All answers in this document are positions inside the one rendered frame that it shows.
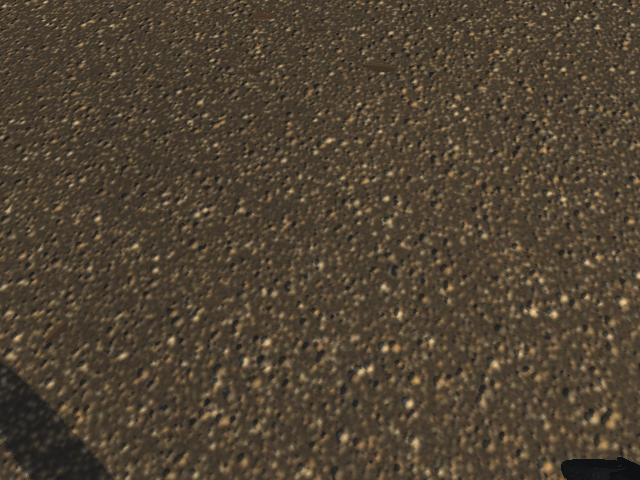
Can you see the robot right hand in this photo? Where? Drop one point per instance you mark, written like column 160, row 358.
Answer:
column 600, row 469

